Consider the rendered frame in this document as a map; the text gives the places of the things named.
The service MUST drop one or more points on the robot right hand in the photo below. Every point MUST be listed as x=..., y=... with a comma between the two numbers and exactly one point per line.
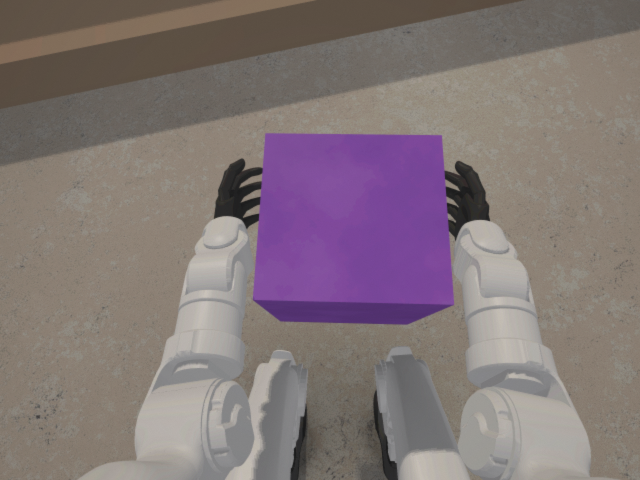
x=471, y=198

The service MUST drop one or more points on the carton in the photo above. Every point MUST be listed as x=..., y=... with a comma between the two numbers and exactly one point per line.
x=353, y=228

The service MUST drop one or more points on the right robot upper arm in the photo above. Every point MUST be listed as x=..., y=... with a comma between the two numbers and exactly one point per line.
x=511, y=435

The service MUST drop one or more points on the robot right forearm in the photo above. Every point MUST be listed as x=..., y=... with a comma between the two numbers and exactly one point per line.
x=505, y=345

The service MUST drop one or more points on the robot right thigh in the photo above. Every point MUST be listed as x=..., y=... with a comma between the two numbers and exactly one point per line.
x=425, y=446

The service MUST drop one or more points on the robot left hand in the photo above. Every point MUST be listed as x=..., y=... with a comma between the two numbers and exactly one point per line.
x=229, y=198

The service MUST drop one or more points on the right robot foot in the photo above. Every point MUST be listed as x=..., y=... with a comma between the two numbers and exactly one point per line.
x=389, y=467

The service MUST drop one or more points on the robot left forearm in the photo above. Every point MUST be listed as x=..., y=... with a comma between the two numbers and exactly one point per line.
x=207, y=340

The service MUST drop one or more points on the left robot upper arm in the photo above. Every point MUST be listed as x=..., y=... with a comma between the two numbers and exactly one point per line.
x=197, y=430

